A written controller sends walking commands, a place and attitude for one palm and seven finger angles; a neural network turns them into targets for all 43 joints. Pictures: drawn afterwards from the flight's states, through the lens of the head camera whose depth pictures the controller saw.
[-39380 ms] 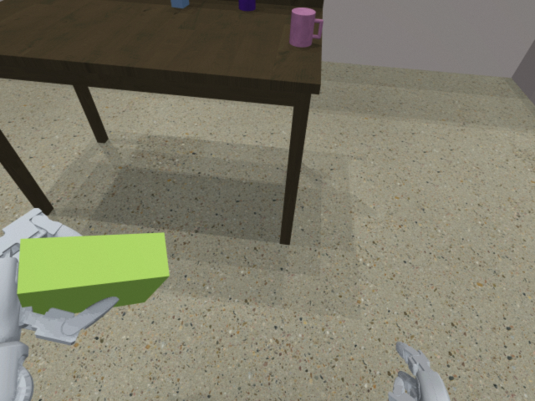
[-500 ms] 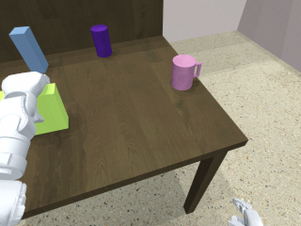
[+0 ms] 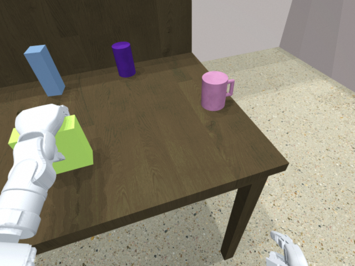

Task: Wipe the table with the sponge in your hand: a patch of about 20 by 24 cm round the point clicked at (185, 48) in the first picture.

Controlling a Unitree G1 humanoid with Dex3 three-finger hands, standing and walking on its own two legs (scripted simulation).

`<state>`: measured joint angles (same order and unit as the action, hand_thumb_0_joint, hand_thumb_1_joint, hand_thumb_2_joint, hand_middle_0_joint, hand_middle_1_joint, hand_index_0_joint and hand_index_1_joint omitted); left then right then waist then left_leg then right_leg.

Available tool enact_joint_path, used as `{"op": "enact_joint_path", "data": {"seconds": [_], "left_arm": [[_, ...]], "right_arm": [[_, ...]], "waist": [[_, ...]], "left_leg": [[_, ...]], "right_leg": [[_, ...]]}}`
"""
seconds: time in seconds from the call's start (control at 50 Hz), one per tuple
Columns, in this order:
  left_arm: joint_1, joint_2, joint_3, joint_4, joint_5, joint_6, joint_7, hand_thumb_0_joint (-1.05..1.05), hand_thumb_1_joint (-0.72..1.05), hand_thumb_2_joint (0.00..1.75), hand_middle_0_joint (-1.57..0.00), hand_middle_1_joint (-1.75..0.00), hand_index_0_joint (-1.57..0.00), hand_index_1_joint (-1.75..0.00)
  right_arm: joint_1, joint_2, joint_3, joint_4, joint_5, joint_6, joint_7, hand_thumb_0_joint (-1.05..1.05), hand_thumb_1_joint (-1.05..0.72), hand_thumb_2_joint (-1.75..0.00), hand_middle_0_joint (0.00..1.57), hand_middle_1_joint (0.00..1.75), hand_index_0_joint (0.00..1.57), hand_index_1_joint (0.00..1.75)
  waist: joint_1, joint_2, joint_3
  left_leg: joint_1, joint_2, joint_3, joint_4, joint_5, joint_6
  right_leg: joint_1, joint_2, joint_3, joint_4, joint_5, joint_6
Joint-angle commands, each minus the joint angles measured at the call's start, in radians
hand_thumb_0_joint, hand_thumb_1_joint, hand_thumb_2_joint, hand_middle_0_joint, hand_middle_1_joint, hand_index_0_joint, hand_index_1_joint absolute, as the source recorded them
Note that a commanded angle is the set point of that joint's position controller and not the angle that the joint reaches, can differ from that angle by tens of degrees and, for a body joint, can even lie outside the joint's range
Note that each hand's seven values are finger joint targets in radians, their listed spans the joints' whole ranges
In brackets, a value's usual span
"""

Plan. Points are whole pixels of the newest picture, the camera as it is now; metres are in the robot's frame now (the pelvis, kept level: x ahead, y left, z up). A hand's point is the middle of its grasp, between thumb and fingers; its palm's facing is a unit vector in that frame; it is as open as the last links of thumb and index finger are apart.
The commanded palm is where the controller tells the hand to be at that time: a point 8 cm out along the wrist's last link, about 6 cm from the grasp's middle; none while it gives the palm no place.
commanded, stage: wipe back along the first lane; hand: left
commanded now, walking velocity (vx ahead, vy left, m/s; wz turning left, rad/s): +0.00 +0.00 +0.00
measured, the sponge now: (60, 153) +0.34 +0.33 +0.09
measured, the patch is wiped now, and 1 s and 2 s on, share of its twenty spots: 0.95 0.95 0.95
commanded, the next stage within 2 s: lift the sponge slowly off the table in 1.08 s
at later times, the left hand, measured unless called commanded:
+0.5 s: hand (53, 151) +0.30 +0.30 +0.14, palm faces +0.05 -0.01 -1.00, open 9.5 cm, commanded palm +0.26 +0.29 +0.17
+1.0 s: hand (52, 165) +0.27 +0.29 +0.14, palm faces +0.11 -0.02 -0.99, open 9.5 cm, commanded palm +0.22 +0.27 +0.17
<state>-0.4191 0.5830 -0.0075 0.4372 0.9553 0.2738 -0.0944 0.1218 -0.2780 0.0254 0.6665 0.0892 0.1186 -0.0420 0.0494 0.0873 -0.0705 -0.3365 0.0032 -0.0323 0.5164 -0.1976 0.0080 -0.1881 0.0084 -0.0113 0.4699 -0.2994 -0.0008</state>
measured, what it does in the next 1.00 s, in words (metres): stands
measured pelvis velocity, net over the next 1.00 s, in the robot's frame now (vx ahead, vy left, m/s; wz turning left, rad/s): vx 0.00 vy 0.00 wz -0.01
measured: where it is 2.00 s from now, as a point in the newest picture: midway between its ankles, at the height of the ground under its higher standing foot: outside the picture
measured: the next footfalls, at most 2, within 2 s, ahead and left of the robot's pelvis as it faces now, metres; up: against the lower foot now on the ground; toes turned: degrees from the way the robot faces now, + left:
none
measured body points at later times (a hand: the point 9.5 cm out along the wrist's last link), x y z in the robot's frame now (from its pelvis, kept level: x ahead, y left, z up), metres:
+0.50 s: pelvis +0.00 -0.01 +0.00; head -0.02 -0.05 +0.45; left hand +0.30 +0.30 +0.19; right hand +0.22 -0.23 -0.09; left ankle +0.05 +0.11 -0.74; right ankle -0.03 -0.13 -0.74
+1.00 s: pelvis +0.00 +0.00 +0.00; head -0.02 -0.04 +0.44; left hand +0.26 +0.29 +0.19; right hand +0.25 -0.21 -0.08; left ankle +0.05 +0.11 -0.74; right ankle -0.03 -0.13 -0.74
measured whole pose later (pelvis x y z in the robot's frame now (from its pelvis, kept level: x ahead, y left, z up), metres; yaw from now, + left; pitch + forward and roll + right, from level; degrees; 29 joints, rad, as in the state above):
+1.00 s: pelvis +0.00 +0.00 +0.00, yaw -1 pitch -1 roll -1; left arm -0.01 0.54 -0.03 -0.13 0.93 0.43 -0.08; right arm 0.04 -0.27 0.05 0.61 0.08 0.09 -0.03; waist 0.10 0.11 -0.07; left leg -0.32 0.01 -0.02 0.56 -0.23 0.00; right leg -0.18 0.01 0.00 0.53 -0.34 0.00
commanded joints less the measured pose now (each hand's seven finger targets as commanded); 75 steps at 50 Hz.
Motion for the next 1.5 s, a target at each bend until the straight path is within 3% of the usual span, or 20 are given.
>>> {"op": "enact_joint_path", "data": {"seconds": [0.0,0.02,0.12,0.2,0.24,0.3,0.42,0.5,0.52,0.64,0.76,0.8,0.92,1.0,1.02,1.1,1.14,1.3,1.32,1.48], "left_arm": [[-0.225,0.263,0.082,-0.169,0.028,-0.004,-0.014,0.00,0.10,1.30,-1.20,-1.60,-1.20,-1.60],[-0.238,0.204,0.027,-0.185,0.024,-0.007,-0.018,0.00,0.10,1.30,-1.20,-1.60,-1.20,-1.60],[-0.148,0.170,0.018,-0.219,0.012,-0.003,-0.020,0.00,0.10,1.30,-1.20,-1.60,-1.20,-1.60],[-0.116,0.212,0.063,-0.237,0.001,0.008,-0.016,0.00,0.10,1.30,-1.20,-1.60,-1.20,-1.60],[-0.069,0.156,0.024,-0.256,-0.004,0.018,-0.018,0.00,0.10,1.30,-1.20,-1.60,-1.20,-1.60],[-0.041,0.183,0.054,-0.254,-0.010,0.031,-0.018,0.00,0.10,1.30,-1.20,-1.60,-1.20,-1.60],[0.139,0.119,0.035,-0.376,-0.036,0.050,-0.024,0.00,0.10,1.30,-1.20,-1.60,-1.20,-1.60],[0.154,0.176,0.091,-0.425,-0.045,0.073,-0.016,0.00,0.10,1.30,-1.20,-1.60,-1.20,-1.60],[0.186,0.121,0.046,-0.438,-0.047,0.084,-0.019,0.00,0.10,1.30,-1.20,-1.60,-1.20,-1.60],[0.217,0.102,0.032,-0.504,-0.051,0.113,-0.018,0.00,0.10,1.30,-1.20,-1.60,-1.20,-1.60],[0.253,0.088,0.018,-0.544,-0.059,0.149,-0.021,0.00,0.10,1.30,-1.20,-1.60,-1.20,-1.60],[0.241,0.136,0.059,-0.560,-0.057,0.154,-0.019,0.00,0.10,1.30,-1.20,-1.60,-1.20,-1.60],[0.331,0.031,-0.020,-0.653,-0.068,0.171,-0.023,0.00,0.10,1.30,-1.20,-1.60,-1.20,-1.60],[0.375,0.076,0.029,-0.681,-0.065,0.187,-0.014,0.00,0.10,1.30,-1.20,-1.60,-1.20,-1.60],[0.381,0.018,-0.026,-0.699,-0.067,0.192,-0.015,0.00,0.10,1.30,-1.20,-1.60,-1.20,-1.60],[0.412,0.034,-0.008,-0.726,-0.066,0.202,-0.005,0.00,0.10,1.30,-1.20,-1.60,-1.20,-1.60],[0.441,-0.017,-0.052,-0.739,-0.066,0.209,-0.005,0.00,0.10,1.30,-1.20,-1.60,-1.20,-1.60],[0.355,0.132,0.065,-0.754,-0.056,0.222,0.004,0.00,0.10,1.30,-1.20,-1.60,-1.20,-1.60],[0.333,0.085,0.019,-0.779,-0.055,0.219,0.000,0.00,0.10,1.30,-1.20,-1.60,-1.20,-1.60],[0.381,0.138,0.075,-0.843,-0.059,0.183,-0.001,0.00,0.10,1.30,-1.20,-1.60,-1.20,-1.60]], "right_arm": [[-0.165,-0.125,-0.045,-0.167,-0.003,-0.046,-0.007,0.00,-0.90,-0.90,0.20,0.30,0.20,0.30],[-0.171,-0.117,-0.042,-0.176,-0.001,-0.048,-0.005,0.00,-0.90,-0.90,0.20,0.30,0.20,0.30],[-0.186,-0.113,-0.044,-0.184,-0.003,-0.052,-0.006,0.00,-0.90,-0.90,0.20,0.30,0.20,0.30],[-0.193,-0.121,-0.044,-0.176,-0.006,-0.052,-0.008,0.00,-0.90,-0.90,0.20,0.30,0.20,0.30],[-0.206,-0.112,-0.041,-0.185,-0.004,-0.054,-0.006,0.00,-0.90,-0.90,0.20,0.30,0.20,0.30],[-0.212,-0.120,-0.041,-0.176,-0.007,-0.055,-0.006,0.00,-0.90,-0.90,0.20,0.30,0.20,0.30],[-0.235,-0.109,-0.037,-0.208,-0.012,-0.060,0.008,0.00,-0.90,-0.90,0.20,0.30,0.20,0.30],[-0.252,-0.113,-0.034,-0.201,-0.014,-0.064,0.006,0.00,-0.90,-0.90,0.20,0.30,0.20,0.30],[-0.255,-0.104,-0.030,-0.215,-0.013,-0.064,0.004,0.00,-0.90,-0.90,0.20,0.30,0.20,0.30],[-0.271,-0.098,-0.024,-0.218,-0.010,-0.076,0.004,0.00,-0.90,-0.90,0.20,0.30,0.20,0.30],[-0.288,-0.095,-0.015,-0.224,-0.012,-0.076,0.002,0.00,-0.90,-0.90,0.20,0.30,0.20,0.30],[-0.302,-0.098,-0.015,-0.217,-0.012,-0.080,-0.001,0.00,-0.90,-0.90,0.20,0.30,0.20,0.30],[-0.315,-0.081,-0.004,-0.244,-0.011,-0.084,0.012,0.00,-0.90,-0.90,0.20,0.30,0.20,0.30],[-0.335,-0.086,-0.007,-0.238,-0.013,-0.084,0.010,0.00,-0.90,-0.90,0.20,0.30,0.20,0.30],[-0.330,-0.077,-0.002,-0.250,-0.011,-0.086,0.010,0.00,-0.90,-0.90,0.20,0.30,0.20,0.30],[-0.348,-0.081,-0.004,-0.243,-0.013,-0.093,0.011,0.00,-0.90,-0.90,0.20,0.30,0.20,0.30],[-0.341,-0.072,0.000,-0.249,-0.009,-0.099,0.015,0.00,-0.90,-0.90,0.20,0.30,0.20,0.30],[-0.356,-0.084,0.001,-0.227,-0.018,-0.105,-0.003,0.00,-0.90,-0.90,0.20,0.30,0.20,0.30],[-0.350,-0.074,0.005,-0.241,-0.018,-0.108,-0.004,0.00,-0.90,-0.90,0.20,0.30,0.20,0.30],[-0.338,-0.069,0.002,-0.233,-0.028,-0.121,0.002,0.00,-0.90,-0.90,0.20,0.30,0.20,0.30]], "waist": [[0.014,-0.027,-0.166],[0.005,-0.017,-0.148],[0.016,-0.034,-0.137],[0.023,-0.058,-0.148],[0.026,-0.064,-0.141],[0.026,-0.074,-0.117],[0.048,-0.088,-0.145],[0.051,-0.103,-0.124],[0.055,-0.095,-0.113],[0.058,-0.098,-0.123],[0.062,-0.089,-0.104],[0.063,-0.086,-0.105],[0.070,-0.066,-0.112],[0.076,-0.087,-0.096],[0.076,-0.068,-0.096],[0.078,-0.090,-0.087],[0.079,-0.095,-0.083],[0.086,-0.092,-0.093],[0.085,-0.086,-0.106],[0.095,-0.055,-0.124]], "left_leg": [[0.194,-0.030,0.009,-0.040,0.126,0.040],[0.192,-0.029,0.009,-0.042,0.111,0.039],[0.193,-0.031,0.012,-0.034,0.109,0.040],[0.186,-0.031,0.014,-0.028,0.118,0.037],[0.186,-0.033,0.017,-0.023,0.124,0.037],[0.176,-0.030,0.018,-0.022,0.112,0.036],[0.172,-0.033,0.024,-0.001,0.175,0.037],[0.165,-0.028,0.021,-0.002,0.166,0.032],[0.159,-0.033,0.027,0.002,0.165,0.034],[0.164,-0.029,0.020,0.000,0.157,0.030],[0.160,-0.026,0.018,-0.005,0.135,0.028],[0.163,-0.024,0.016,-0.008,0.118,0.026],[0.161,-0.022,0.015,-0.006,0.138,0.025],[0.158,-0.016,0.009,-0.011,0.124,0.021],[0.156,-0.019,0.014,-0.009,0.122,0.023],[0.159,-0.012,0.007,-0.016,0.096,0.021],[0.153,-0.012,0.007,-0.013,0.107,0.021],[0.162,-0.019,0.009,-0.001,0.100,0.021],[0.163,-0.025,0.015,0.004,0.109,0.023],[0.181,-0.029,0.012,0.011,0.151,0.024]], "right_leg": [[-0.066,0.039,-0.027,-0.084,0.188,-0.066],[-0.082,0.041,-0.035,-0.084,0.175,-0.064],[-0.079,0.040,-0.030,-0.084,0.178,-0.064],[-0.058,0.036,-0.017,-0.079,0.208,-0.062],[-0.064,0.035,-0.024,-0.075,0.214,-0.058],[-0.068,0.036,-0.014,-0.078,0.211,-0.059],[-0.029,0.036,-0.024,-0.045,0.306,-0.052],[-0.037,0.035,-0.013,-0.043,0.298,-0.052],[-0.040,0.035,-0.021,-0.042,0.293,-0.047],[-0.046,0.035,-0.023,-0.035,0.272,-0.046],[-0.062,0.038,-0.026,-0.037,0.235,-0.046],[-0.060,0.040,-0.008,-0.040,0.218,-0.051],[-0.056,0.042,-0.029,-0.023,0.227,-0.050],[-0.059,0.045,-0.013,-0.024,0.212,-0.052],[-0.065,0.043,-0.029,-0.021,0.198,-0.049],[-0.072,0.047,-0.011,-0.026,0.172,-0.052],[-0.074,0.042,-0.026,-0.021,0.172,-0.047],[-0.070,0.044,0.018,-0.027,0.175,-0.054],[-0.065,0.039,-0.002,-0.023,0.176,-0.049],[-0.050,0.036,0.013,-0.026,0.225,-0.050]]}}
